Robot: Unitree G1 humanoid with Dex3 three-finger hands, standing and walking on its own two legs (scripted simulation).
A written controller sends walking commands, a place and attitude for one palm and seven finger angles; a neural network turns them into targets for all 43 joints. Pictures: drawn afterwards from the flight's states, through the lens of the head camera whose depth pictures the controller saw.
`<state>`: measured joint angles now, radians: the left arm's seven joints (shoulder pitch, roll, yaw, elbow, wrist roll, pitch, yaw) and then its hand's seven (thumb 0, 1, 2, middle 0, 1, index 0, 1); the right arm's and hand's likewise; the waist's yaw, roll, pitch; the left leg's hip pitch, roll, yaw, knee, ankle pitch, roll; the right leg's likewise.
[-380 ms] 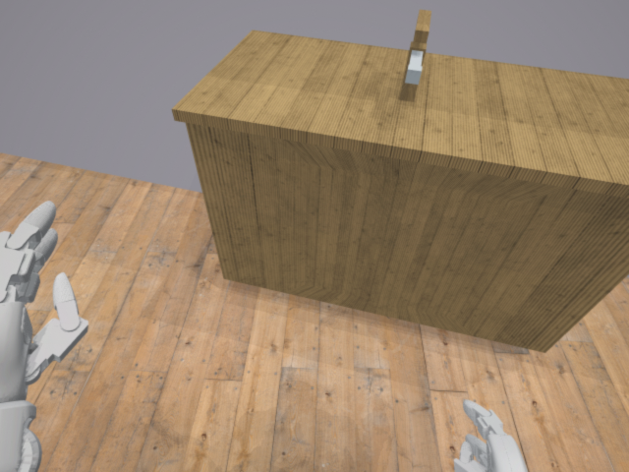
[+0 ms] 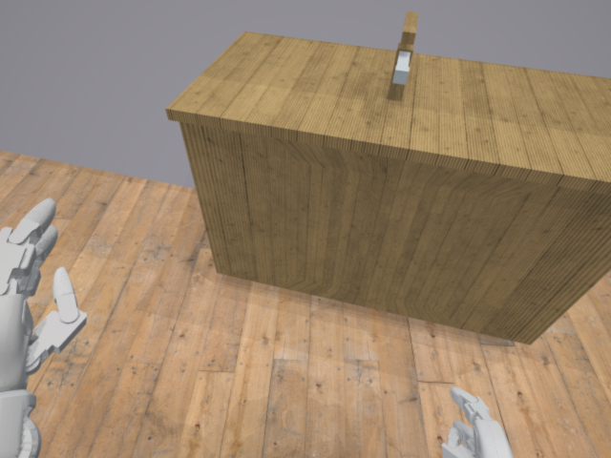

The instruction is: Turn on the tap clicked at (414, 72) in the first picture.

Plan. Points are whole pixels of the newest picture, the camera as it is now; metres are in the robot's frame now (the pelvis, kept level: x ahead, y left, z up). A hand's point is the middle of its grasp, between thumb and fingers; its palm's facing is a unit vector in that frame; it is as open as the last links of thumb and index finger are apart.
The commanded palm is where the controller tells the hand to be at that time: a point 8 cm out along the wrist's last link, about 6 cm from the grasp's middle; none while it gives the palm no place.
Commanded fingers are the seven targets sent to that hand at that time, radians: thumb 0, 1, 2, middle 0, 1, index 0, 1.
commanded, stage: look at it before walking up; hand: left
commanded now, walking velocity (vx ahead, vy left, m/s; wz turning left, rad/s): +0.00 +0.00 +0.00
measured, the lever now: (400, 75) +0.82 -0.15 +0.13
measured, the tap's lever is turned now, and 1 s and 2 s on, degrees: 0 0 0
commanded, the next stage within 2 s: turn to face it in 0.02 s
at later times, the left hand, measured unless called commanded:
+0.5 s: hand (122, 310) +0.22 +0.20 +0.15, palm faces +0.33 -0.87 -0.37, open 7.4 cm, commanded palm +0.17 +0.25 +0.17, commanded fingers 0.00 0.90 0.90 -0.20 -0.30 -0.20 -0.30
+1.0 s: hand (226, 297) +0.24 +0.11 +0.15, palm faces +0.12 -0.91 -0.40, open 7.4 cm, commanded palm +0.20 +0.18 +0.17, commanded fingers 0.00 0.90 0.90 -0.20 -0.30 -0.20 -0.30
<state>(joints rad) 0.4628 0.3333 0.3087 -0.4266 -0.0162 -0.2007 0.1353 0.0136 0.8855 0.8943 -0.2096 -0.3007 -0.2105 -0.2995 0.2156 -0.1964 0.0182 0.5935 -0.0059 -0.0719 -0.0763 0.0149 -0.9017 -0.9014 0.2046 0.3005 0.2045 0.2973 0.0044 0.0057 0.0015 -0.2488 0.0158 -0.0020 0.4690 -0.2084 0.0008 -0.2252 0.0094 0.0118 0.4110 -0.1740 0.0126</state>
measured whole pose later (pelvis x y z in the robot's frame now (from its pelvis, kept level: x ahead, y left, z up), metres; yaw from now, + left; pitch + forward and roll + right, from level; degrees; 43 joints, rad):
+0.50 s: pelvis -0.02 -0.01 -0.01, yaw -7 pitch +0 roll +1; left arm 0.42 0.32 0.33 -0.46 -0.02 -0.18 0.15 0.01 0.89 0.89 -0.21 -0.30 -0.21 -0.30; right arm 0.18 -0.19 0.01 0.54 0.00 -0.05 -0.06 0.01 -0.90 -0.90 0.21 0.30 0.21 0.30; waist 0.03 -0.01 0.03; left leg -0.33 0.07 0.10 0.60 -0.26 -0.02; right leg -0.39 0.07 0.12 0.60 -0.21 0.00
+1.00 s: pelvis -0.04 -0.03 -0.03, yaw -20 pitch -2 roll +2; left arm 0.37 0.30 0.32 -0.46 -0.03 -0.18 0.14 0.01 0.89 0.89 -0.21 -0.30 -0.21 -0.30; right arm 0.19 -0.19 0.01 0.58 0.00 -0.05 -0.03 0.01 -0.90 -0.90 0.20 0.30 0.20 0.30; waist 0.03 0.04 0.08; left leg -0.43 0.11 0.09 1.04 -0.50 -0.07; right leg -0.43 0.04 -0.01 0.78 -0.31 -0.07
